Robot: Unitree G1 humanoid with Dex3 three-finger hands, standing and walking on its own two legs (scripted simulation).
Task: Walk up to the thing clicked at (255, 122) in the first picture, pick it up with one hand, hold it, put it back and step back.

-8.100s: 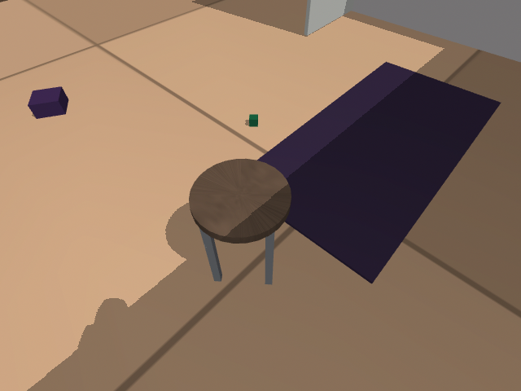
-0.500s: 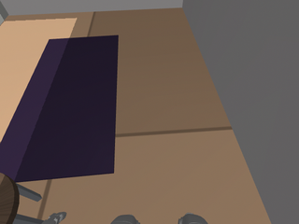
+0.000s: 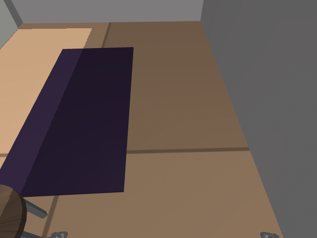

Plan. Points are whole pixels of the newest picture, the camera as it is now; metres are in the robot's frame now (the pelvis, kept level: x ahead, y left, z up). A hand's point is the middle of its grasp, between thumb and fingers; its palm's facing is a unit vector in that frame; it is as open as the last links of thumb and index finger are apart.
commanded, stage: walk up
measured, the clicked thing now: out of the picture +0.81 +1.43 -0.75
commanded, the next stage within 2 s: stand in 0.08 s
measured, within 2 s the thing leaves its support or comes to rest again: neither
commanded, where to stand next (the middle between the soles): +0.06 +0.00 m, yaw -2 degrees
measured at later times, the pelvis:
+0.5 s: pelvis +0.03 -0.01 +0.01, yaw +0 degrees
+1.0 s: pelvis +0.03 -0.03 +0.01, yaw +0 degrees
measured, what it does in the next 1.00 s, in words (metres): stands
